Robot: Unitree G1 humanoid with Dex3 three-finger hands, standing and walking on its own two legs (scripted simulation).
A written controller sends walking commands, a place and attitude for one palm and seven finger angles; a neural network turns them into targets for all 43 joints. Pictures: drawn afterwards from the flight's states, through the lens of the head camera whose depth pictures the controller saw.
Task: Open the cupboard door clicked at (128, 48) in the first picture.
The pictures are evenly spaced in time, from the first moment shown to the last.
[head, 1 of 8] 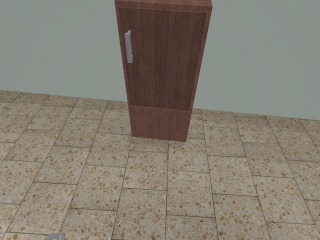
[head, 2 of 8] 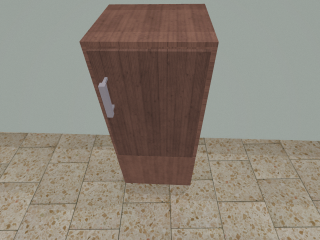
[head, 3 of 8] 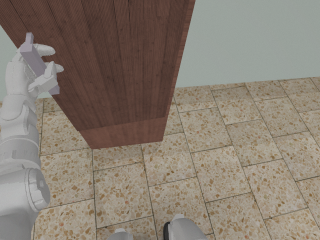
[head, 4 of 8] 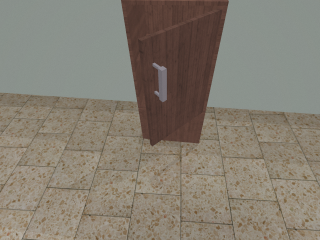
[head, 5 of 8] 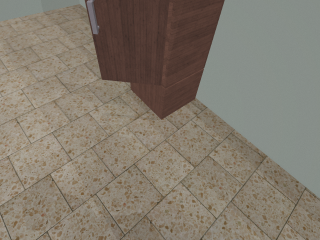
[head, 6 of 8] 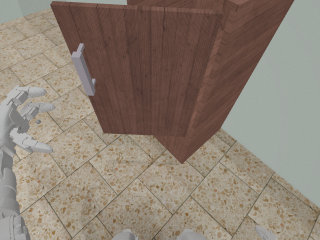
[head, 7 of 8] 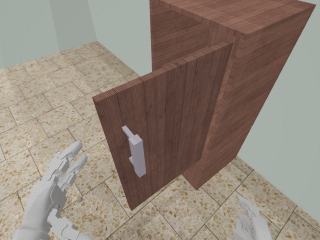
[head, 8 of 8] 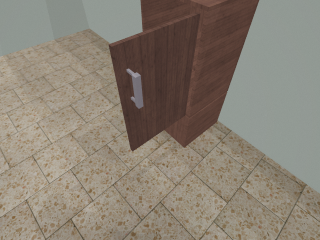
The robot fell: no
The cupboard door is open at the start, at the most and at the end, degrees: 0 90 90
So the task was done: yes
